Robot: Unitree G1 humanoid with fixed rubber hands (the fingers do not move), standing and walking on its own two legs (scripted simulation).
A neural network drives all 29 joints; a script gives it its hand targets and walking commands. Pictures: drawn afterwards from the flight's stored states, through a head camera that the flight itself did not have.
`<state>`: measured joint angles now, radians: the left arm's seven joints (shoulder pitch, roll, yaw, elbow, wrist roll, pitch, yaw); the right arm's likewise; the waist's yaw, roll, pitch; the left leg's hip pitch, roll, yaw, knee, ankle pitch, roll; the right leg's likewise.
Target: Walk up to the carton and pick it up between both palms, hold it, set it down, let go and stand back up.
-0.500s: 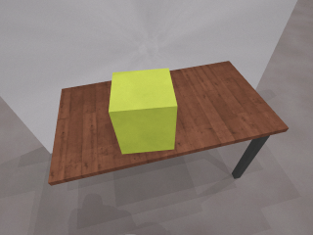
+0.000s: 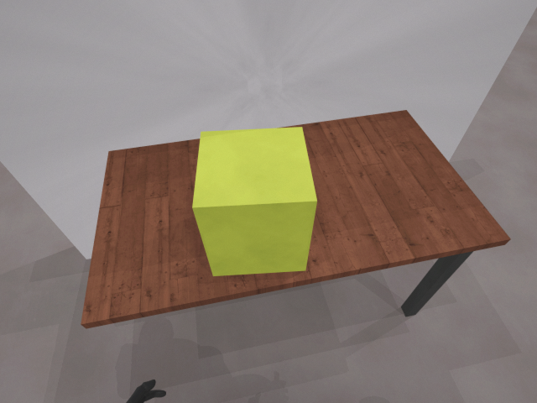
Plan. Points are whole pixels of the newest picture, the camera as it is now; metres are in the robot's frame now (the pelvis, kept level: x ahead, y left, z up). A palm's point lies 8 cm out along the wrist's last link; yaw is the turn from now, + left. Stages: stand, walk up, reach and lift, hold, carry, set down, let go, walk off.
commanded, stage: walk up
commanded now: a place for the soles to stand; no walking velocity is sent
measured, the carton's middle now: (255, 204) +0.50 +0.05 -0.08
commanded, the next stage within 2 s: none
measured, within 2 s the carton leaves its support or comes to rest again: neither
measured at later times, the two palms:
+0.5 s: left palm out of the picture +0.01 +0.25 -0.13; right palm out of the picture +0.03 -0.24 -0.13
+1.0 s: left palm out of the picture -0.01 +0.25 -0.15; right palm out of the picture +0.06 -0.24 -0.13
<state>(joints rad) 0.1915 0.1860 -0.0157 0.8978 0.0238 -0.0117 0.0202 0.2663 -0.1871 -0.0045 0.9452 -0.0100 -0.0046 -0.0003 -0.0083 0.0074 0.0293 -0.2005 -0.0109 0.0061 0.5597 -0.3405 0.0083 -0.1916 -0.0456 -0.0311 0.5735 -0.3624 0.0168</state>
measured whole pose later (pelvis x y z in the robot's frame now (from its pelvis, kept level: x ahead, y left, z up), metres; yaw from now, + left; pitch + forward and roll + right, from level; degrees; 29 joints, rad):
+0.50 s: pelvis -0.01 +0.00 +0.00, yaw +6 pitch -2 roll -1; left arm 0.23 0.23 -0.03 0.97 0.02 0.01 0.02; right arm 0.27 -0.20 0.00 1.01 0.00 -0.01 -0.01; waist 0.00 0.00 0.05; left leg -0.21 -0.03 -0.09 0.55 -0.29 0.01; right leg -0.14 -0.06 -0.13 0.50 -0.32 0.02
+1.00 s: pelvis +0.03 +0.00 -0.01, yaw +10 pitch +0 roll +0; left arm 0.30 0.25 -0.01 1.01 0.04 0.02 0.01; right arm 0.34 -0.18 -0.01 0.99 -0.01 -0.03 -0.02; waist -0.01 -0.04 0.05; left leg -0.24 -0.08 -0.16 0.66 -0.40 0.01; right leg -0.17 -0.08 -0.14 0.67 -0.47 0.01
